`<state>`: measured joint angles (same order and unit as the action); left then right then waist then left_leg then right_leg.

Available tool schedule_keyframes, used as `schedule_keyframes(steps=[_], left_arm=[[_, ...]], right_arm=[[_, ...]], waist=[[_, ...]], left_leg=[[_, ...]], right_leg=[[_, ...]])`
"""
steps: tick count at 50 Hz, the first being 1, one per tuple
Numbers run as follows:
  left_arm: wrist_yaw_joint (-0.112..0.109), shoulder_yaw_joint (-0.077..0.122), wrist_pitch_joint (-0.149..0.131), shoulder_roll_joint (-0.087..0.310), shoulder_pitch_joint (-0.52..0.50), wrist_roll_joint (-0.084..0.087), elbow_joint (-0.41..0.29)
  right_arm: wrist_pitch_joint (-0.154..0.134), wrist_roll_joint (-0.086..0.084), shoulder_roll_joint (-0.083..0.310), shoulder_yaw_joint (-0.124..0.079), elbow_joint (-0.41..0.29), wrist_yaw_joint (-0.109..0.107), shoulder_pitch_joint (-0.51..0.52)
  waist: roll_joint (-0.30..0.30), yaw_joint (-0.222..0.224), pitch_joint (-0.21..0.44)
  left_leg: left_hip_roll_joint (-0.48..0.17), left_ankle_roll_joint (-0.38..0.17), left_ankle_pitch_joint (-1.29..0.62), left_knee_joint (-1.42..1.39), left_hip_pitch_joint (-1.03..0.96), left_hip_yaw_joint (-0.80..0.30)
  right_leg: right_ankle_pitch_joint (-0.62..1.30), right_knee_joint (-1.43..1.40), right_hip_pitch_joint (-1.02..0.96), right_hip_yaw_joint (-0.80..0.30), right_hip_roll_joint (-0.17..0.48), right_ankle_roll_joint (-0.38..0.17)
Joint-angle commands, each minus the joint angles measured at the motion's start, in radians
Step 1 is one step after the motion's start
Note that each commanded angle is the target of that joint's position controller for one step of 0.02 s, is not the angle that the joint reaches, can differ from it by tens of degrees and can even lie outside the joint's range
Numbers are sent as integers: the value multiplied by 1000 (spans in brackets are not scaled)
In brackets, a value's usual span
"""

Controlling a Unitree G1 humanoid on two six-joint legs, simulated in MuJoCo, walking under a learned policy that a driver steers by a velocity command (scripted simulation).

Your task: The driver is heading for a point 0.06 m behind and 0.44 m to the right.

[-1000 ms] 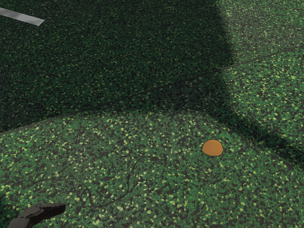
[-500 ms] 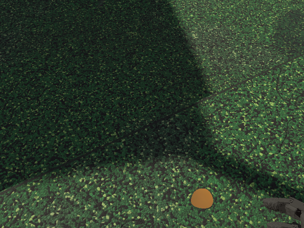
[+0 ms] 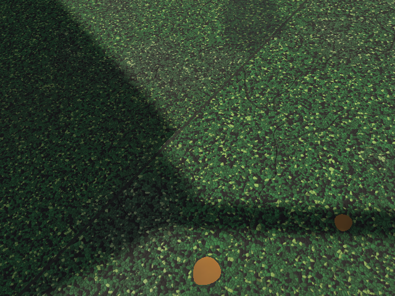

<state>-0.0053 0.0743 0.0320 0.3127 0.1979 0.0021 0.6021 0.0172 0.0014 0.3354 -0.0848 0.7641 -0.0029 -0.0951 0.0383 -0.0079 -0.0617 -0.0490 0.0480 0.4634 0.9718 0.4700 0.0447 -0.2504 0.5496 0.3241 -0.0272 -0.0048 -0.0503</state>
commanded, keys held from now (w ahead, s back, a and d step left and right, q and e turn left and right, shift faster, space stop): w+e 0.64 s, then e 0.20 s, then no key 0.16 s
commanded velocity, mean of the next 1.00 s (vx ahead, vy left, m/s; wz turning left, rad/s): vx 0.33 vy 0.00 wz -0.57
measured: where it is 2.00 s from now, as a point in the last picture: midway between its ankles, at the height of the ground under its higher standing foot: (268, 282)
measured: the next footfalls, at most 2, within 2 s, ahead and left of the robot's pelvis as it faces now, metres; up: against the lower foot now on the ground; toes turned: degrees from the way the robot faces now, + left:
left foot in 0.36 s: +0.21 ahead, +0.12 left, +0.00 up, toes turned -16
right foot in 0.82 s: +0.42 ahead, -0.23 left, +0.00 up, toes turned -30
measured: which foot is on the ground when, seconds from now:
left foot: up 0.00-0.34, down 0.36-0.82, up 0.84-1.00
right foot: down 0.00-0.36, up 0.38-0.80, down 0.82-1.00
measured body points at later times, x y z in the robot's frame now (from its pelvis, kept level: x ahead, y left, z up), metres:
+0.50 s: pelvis +0.16 +0.02 +0.00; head +0.17 +0.03 +0.45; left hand +0.35 +0.26 -0.10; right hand +0.19 -0.28 -0.10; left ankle +0.17 +0.13 -0.74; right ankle +0.09 -0.10 -0.66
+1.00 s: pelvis +0.34 -0.11 -0.01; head +0.39 -0.15 +0.44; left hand +0.64 +0.02 -0.09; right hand +0.31 -0.42 -0.12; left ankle +0.41 +0.05 -0.65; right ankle +0.38 -0.21 -0.74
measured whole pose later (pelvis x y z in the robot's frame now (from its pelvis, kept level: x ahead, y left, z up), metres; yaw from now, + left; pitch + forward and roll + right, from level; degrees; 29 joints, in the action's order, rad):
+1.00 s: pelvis +0.34 -0.11 -0.01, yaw -33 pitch +2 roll +0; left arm 0.02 0.05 -0.02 0.29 0.14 -0.01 0.61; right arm -0.03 0.00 0.33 -0.04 0.73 -0.02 -0.15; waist 0.03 -0.01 -0.10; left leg -0.07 0.06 0.43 1.18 0.56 -0.04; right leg -0.10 0.48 0.41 -0.02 -0.09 -0.09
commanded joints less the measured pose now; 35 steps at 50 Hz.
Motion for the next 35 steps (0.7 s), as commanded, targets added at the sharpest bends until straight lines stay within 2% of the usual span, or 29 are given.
schedule_keyframes(steps=[1, 2, 4, 8, 12, 14, 16, 17, 18, 19, 20, 21, 22, 23, 25, 27, 30, 32, 34, 35], left_arm=[[-11, 43, -35, 160, 42, 18, -44], [-14, 36, -38, 152, 37, 8, -50], [-21, 34, -49, 149, 47, -2, -49], [-26, 44, -59, 174, 80, 8, -27], [-18, 48, -55, 185, 107, 18, -12], [-13, 45, -53, 176, 107, 18, -8], [-12, 35, -49, 148, 83, 19, -10], [-13, 24, -49, 113, 79, 17, -10], [-14, 3, -51, 46, 72, 10, -17], [-16, -10, -62, 3, 86, 25, -63], [-19, 7, -72, 91, 96, 40, -67], [-17, 22, -71, 140, 75, 36, -49], [-14, 26, -69, 139, 71, 27, -29], [-11, 27, -70, 128, 62, 21, -24], [2, 20, -70, 89, 30, 25, -30], [8, 11, -70, 56, 9, 24, -44], [16, 0, -72, 33, -40, 21, -68], [30, -9, -76, 16, -95, 20, -81], [47, -16, -79, 0, -157, 14, -99], [56, -14, -80, 2, -171, 14, -105]], right_arm=[[-27, 1, 105, -32, -79, -1, 54], [-36, -2, 101, -32, -80, 4, 57], [-55, -8, 93, -32, -78, 11, 65], [-82, -7, 56, -17, -83, 23, 106], [-101, -19, 59, -10, -98, 37, 128], [-112, -26, 75, -14, -96, 39, 102], [-124, -25, 79, -20, -74, 36, 26], [-128, -20, 88, -27, -56, 30, -41], [-131, -7, 128, -38, -33, 21, -168], [-124, 19, 220, -54, -16, 18, -260], [-124, 11, 209, -55, -10, 25, -250], [-122, -4, 140, -36, -24, 20, -207], [-118, -6, 99, -24, -33, 15, -176], [-114, -1, 78, -16, -35, 10, -152], [-115, 7, 55, -6, -31, 2, -143], [-120, 8, 61, -7, -19, 1, -163], [-116, 6, 86, -11, -4, -2, -176], [-111, 2, 99, -11, 3, -5, -179], [-100, -5, 117, -13, 13, -11, -184], [-94, -11, 129, -15, 21, -14, -198]], waist=[[-171, 33, 116], [-189, 26, 103], [-182, 28, 96], [-185, 48, 73], [-179, 64, 54], [-181, 51, 59], [-171, -1, 67], [-155, -36, 86], [-67, -86, 148], [174, -78, 183], [204, -65, 115], [145, -62, 40], [109, -51, 15], [91, -40, 8], [87, -37, -6], [77, -42, 5], [53, -48, 2], [49, -63, -12], [36, -73, -42], [40, -73, -35]], left_leg=[[-14, -12, -106, 82, 256, -92], [-2, -11, -156, 60, 240, -88], [14, -9, -226, -45, 220, -90], [46, 6, -276, -278, 120, -95], [65, -1, -247, -399, 16, -103], [70, -15, -244, -437, -63, -108], [72, -38, -290, -521, -206, -94], [48, -54, -297, -551, -328, -103], [-89, -100, -209, -575, -517, -237], [-296, -218, 130, -711, -662, -600], [-377, -282, 323, -767, -616, -788], [-342, -264, 290, -764, -569, -689], [-287, -229, 175, -764, -536, -568], [-256, -209, 55, -769, -507, -477], [-209, -188, -168, -797, -448, -311], [-192, -199, -325, -808, -437, -207], [-188, -206, -488, -818, -439, -93], [-172, -193, -520, -823, -421, -16], [-168, -178, -652, -801, -401, 49], [-174, -169, -737, -777, -417, 69]], right_leg=[[-224, -309, -249, -388, 232, -185], [-250, -335, -231, -392, 217, -182], [-201, -351, -243, -379, 201, -177], [-129, -331, -204, -345, 168, -173], [-172, -300, -133, -401, 165, -182], [-195, -277, -106, -447, 162, -176], [-221, -214, -49, -454, 123, -147], [-233, -142, 15, -430, 82, -117], [-316, 66, 146, -348, 21, -68], [-391, 368, 389, -168, -97, -11], [-345, 535, 522, -158, -27, 7], [-260, 603, 560, -158, 14, 15], [-185, 622, 548, -143, 31, 23], [-124, 619, 536, -135, 49, 27], [-29, 599, 500, -113, 82, 36], [39, 577, 499, -87, 89, 53], [141, 438, 487, -57, 94, 70], [227, 301, 427, -13, 92, 66], [267, 171, 350, 46, 72, 56], [268, 131, 311, 67, 58, 47]])
Keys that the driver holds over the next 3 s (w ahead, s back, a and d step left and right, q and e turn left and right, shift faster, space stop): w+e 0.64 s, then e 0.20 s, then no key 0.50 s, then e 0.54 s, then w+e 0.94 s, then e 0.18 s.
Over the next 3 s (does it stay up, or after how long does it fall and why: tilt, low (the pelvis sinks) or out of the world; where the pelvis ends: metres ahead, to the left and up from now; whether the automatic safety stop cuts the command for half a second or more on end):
stays up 0.56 -0.57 0.00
